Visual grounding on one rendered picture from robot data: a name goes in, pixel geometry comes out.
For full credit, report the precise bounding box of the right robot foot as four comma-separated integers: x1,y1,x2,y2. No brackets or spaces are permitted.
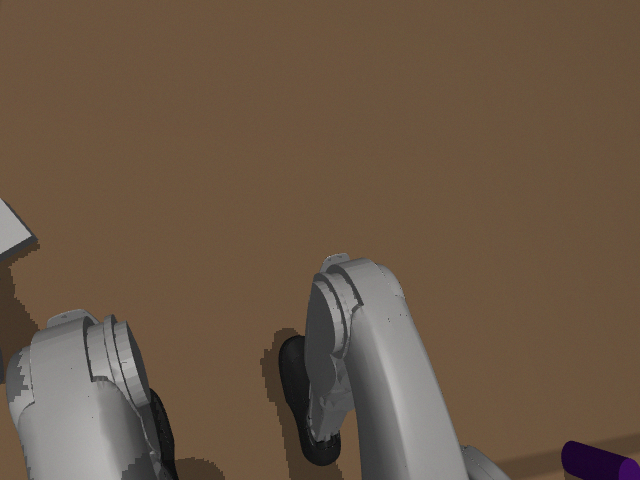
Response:
278,335,341,466

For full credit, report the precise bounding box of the left robot foot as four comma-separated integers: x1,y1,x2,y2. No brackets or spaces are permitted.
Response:
149,388,179,480

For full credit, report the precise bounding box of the right robot hand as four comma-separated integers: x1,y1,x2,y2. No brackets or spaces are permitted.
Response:
459,444,512,480

